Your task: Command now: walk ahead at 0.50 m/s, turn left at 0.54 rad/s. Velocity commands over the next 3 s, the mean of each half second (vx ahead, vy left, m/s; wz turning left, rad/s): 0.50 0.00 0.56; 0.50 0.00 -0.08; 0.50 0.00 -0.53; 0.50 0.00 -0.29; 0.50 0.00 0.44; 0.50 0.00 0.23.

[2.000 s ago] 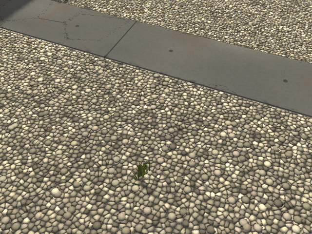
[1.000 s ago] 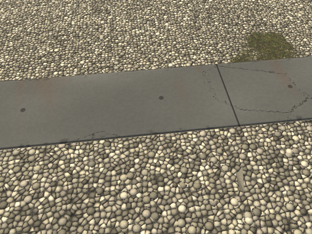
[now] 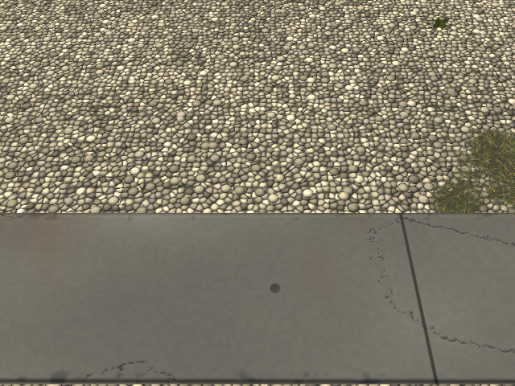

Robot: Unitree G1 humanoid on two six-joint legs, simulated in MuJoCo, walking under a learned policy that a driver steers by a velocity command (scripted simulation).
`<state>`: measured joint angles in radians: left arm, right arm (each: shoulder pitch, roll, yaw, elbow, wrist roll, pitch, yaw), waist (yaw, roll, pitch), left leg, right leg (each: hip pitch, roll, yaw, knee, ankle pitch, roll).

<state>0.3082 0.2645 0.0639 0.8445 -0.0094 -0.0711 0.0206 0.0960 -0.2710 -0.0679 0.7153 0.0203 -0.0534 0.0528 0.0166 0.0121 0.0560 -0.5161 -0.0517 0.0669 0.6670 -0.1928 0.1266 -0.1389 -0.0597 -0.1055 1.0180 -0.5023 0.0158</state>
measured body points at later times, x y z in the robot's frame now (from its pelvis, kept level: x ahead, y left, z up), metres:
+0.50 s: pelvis +0.29 -0.03 +0.01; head +0.31 -0.02 +0.46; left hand +0.41 +0.27 -0.06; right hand +0.43 -0.28 -0.10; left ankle +0.12 +0.06 -0.65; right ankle +0.40 -0.11 -0.71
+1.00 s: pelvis +0.51 +0.08 +0.02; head +0.53 +0.10 +0.47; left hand +0.48 +0.36 -0.11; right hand +0.74 -0.12 -0.06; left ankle +0.53 +0.20 -0.71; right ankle +0.45 -0.08 -0.63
